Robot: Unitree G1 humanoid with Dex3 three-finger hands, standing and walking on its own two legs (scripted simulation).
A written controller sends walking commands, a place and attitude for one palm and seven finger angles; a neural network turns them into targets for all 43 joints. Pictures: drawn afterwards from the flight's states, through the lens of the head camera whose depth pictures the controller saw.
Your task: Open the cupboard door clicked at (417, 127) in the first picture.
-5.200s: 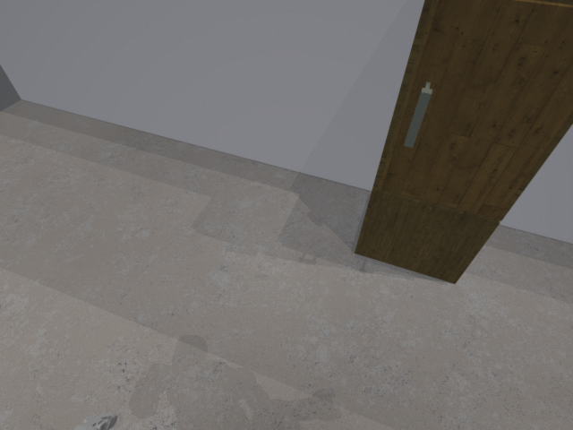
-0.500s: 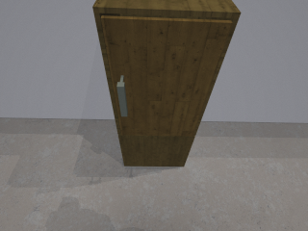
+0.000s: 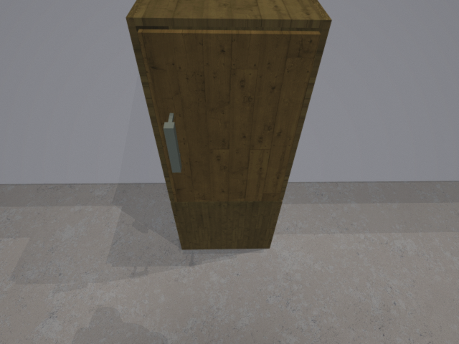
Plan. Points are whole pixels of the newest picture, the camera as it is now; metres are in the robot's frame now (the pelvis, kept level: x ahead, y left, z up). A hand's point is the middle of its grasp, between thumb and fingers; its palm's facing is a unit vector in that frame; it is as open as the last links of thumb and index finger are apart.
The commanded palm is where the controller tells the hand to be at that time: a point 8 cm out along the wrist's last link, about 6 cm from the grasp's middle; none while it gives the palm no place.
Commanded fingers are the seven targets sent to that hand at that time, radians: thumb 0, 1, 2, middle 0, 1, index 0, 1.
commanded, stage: come to a stop and stand still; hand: left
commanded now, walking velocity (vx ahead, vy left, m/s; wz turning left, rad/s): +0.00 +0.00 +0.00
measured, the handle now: (174, 143) +0.61 +0.18 -0.04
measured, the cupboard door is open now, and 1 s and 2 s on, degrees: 0 0 0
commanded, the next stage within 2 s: look again from close up in 0.06 s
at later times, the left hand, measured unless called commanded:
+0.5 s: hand out of the picture +0.03 +0.18 -0.18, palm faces +0.03 -0.98 -0.21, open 7.4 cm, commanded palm none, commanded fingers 0.00 0.90 0.90 -0.20 -0.30 -0.20 -0.30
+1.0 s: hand (129, 277) +0.23 +0.19 -0.01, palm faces +0.17 -0.98 -0.06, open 7.8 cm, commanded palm +0.13 +0.24 -0.07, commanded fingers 0.00 0.57 0.76 -0.22 -0.51 -0.22 -0.51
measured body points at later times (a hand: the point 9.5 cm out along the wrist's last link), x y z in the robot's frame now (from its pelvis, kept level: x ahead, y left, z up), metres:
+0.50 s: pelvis +0.02 +0.01 -0.01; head +0.02 +0.00 +0.44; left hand +0.02 +0.23 -0.16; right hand +0.03 -0.22 -0.17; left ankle +0.04 +0.10 -0.74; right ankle -0.03 -0.10 -0.74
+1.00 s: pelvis +0.00 -0.01 -0.04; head +0.02 -0.01 +0.41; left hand +0.22 +0.24 +0.00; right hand +0.17 -0.25 -0.13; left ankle +0.04 +0.10 -0.74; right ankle -0.03 -0.10 -0.74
